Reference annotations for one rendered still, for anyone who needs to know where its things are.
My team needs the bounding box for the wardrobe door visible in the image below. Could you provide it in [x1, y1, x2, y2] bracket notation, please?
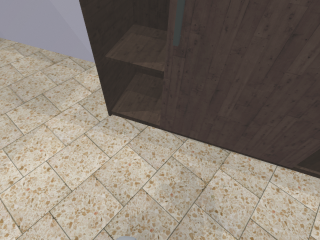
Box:
[159, 0, 320, 168]
[297, 149, 320, 172]

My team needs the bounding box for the handle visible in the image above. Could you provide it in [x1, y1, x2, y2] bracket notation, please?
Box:
[173, 0, 186, 47]

